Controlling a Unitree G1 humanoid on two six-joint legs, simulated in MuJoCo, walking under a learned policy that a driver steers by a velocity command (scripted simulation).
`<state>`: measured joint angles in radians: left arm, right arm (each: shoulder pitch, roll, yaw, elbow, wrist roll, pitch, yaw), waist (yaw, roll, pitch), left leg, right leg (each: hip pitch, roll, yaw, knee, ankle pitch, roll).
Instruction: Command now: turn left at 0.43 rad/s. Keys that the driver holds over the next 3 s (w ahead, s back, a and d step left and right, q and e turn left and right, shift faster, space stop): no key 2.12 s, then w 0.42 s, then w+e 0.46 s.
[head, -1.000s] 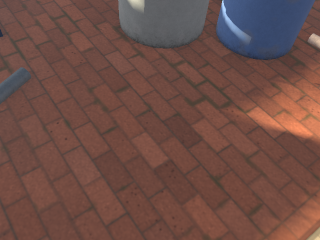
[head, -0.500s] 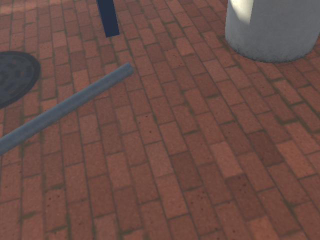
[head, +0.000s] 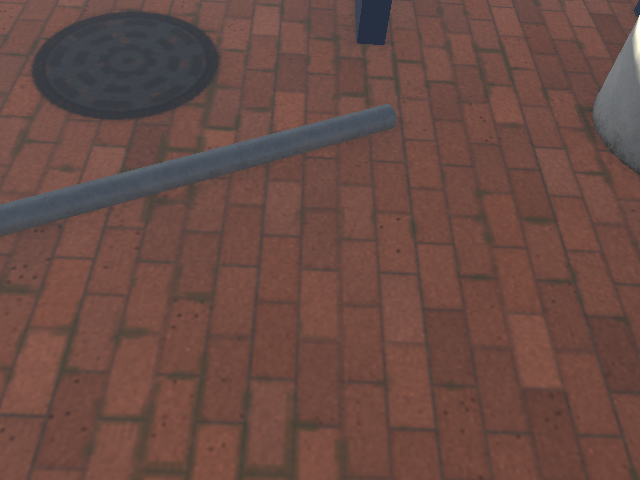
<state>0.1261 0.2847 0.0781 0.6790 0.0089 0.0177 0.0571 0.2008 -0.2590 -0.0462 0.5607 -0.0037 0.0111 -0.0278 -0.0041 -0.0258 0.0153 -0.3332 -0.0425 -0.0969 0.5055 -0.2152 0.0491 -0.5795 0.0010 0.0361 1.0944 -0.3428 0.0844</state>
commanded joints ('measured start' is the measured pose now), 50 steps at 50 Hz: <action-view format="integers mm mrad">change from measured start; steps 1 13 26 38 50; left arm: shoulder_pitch -37 -22 41 86 132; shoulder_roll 40 44 5 -19 -15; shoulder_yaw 1 -15 -35 -38 -38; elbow -79 -86 -67 -20 36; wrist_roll -4 18 2 0 -2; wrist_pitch -14 -52 -56 -56 -57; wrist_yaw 1 -40 -32 -39 -30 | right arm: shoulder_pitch -34 -23 -30 0 9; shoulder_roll -142 -81 -29 -20 -9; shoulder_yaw -39 -12 -14 -11 -9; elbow -76 -27 51 99 159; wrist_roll -4 -24 -14 -8 -5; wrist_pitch -11 -26 -37 -37 -32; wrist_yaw -11 1 4 -9 -18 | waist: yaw -12 -34 7 6 9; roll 185 -200 52 40 32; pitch -132 -102 -35 -36 -20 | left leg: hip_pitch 155 -49 77 105 117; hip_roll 228 21 66 70 63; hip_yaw -249 -24 -49 -55 -43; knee -127 102 -45 -30 -30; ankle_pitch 211 -212 61 99 117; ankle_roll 174 -63 -42 -25 -29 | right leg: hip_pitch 1 392 330 316 312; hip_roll -12 -293 -73 -42 -42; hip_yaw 7 273 57 22 26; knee -115 -755 -691 -662 -673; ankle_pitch -1 412 80 125 140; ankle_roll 1 -305 -160 -144 -145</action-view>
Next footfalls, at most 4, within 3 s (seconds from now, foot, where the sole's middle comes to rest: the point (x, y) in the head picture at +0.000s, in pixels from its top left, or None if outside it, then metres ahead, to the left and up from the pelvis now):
0.20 right None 0.04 -0.14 -0.78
2.44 left None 0.12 0.11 -0.78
2.94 right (360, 468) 0.49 -0.10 -0.78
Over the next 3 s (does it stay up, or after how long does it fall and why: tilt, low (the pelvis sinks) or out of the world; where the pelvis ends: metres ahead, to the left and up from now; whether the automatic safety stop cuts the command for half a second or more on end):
stays up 0.36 -0.02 -0.03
